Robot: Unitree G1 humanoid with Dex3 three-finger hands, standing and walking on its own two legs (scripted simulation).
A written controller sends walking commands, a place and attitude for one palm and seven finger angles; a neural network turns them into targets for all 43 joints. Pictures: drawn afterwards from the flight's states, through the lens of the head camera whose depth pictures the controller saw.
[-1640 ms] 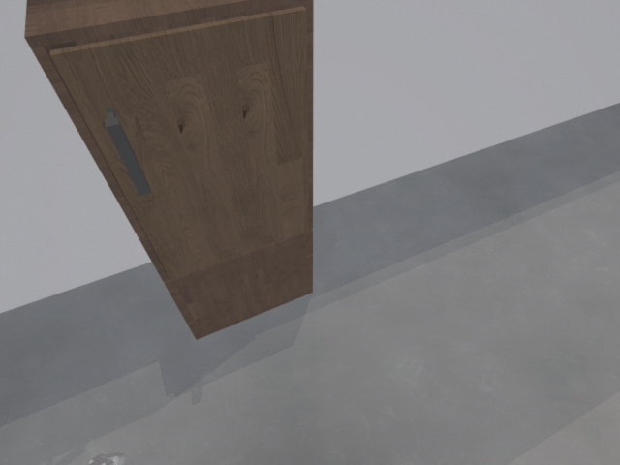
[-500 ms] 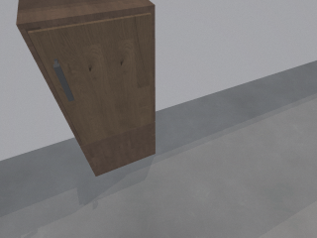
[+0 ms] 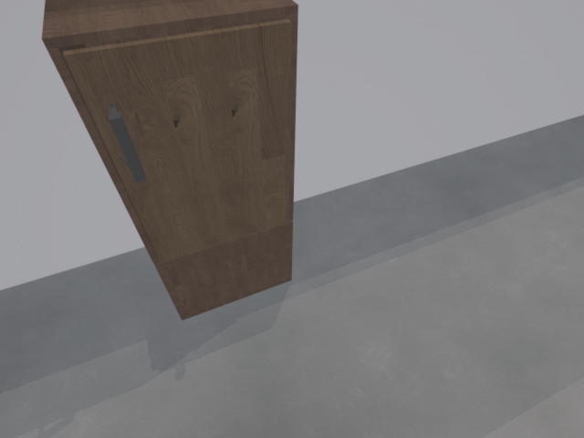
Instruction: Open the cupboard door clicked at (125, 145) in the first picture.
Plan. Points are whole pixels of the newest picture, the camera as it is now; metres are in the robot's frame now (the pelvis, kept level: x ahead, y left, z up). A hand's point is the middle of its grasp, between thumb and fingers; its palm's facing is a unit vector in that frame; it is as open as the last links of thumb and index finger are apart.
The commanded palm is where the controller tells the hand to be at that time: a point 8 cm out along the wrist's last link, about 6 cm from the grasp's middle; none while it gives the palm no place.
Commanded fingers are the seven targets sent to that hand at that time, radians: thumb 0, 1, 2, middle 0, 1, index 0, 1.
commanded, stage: turn to face it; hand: left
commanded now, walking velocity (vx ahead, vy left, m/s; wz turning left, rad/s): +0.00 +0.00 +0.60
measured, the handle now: (127, 144) +0.61 +0.37 +0.05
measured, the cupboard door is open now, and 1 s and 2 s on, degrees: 0 0 0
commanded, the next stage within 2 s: take the last steps up to it in 0.72 s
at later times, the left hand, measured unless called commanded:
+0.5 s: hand out of the picture -0.01 +0.25 -0.18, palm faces +0.26 -0.94 -0.24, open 7.3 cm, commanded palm none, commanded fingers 0.00 0.90 0.90 -0.20 -0.30 -0.20 -0.30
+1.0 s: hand out of the picture -0.08 +0.17 -0.17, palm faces +0.45 -0.87 -0.22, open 7.3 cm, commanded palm none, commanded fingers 0.00 0.90 0.90 -0.20 -0.30 -0.20 -0.30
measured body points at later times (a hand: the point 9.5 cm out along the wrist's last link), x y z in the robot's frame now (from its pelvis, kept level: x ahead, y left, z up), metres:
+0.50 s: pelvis -0.02 +0.03 +0.00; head +0.01 +0.06 +0.44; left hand -0.02 +0.30 -0.16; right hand +0.06 -0.19 -0.15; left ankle -0.02 +0.12 -0.75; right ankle -0.01 -0.12 -0.68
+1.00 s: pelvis -0.01 +0.00 -0.01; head +0.01 +0.00 +0.44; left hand -0.10 +0.21 -0.16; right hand +0.16 -0.21 -0.15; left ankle -0.08 +0.11 -0.72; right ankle +0.01 -0.12 -0.75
